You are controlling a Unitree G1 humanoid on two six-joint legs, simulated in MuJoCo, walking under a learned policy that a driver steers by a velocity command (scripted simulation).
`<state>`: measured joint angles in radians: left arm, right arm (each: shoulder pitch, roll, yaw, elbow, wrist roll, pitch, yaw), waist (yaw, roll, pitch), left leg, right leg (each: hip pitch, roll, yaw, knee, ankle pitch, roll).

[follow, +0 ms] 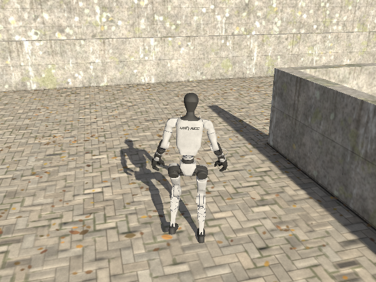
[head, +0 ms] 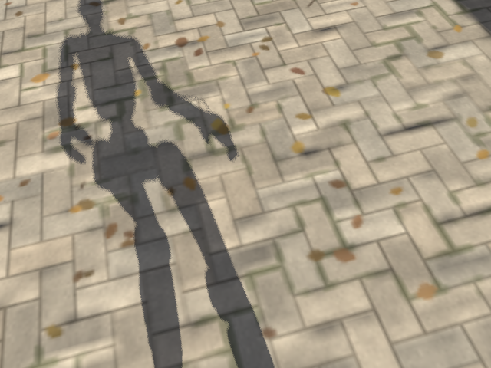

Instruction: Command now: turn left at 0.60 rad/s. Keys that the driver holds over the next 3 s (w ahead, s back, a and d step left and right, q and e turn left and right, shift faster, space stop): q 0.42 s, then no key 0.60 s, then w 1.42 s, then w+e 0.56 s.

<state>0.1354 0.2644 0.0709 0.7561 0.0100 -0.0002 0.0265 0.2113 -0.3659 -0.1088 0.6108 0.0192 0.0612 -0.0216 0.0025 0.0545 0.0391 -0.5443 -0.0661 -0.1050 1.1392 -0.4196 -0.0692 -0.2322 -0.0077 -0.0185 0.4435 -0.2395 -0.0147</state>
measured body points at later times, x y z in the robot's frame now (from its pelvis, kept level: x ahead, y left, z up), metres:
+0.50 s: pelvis -0.01 +0.06 +0.00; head +0.03 +0.10 +0.45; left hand +0.06 +0.38 -0.11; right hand +0.23 -0.17 -0.06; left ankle -0.01 +0.15 -0.74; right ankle +0.04 -0.09 -0.67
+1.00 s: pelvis +0.02 +0.03 -0.01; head +0.03 +0.03 +0.44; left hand +0.08 +0.32 -0.11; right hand +0.24 -0.17 -0.11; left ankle -0.01 +0.15 -0.74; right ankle +0.05 -0.08 -0.74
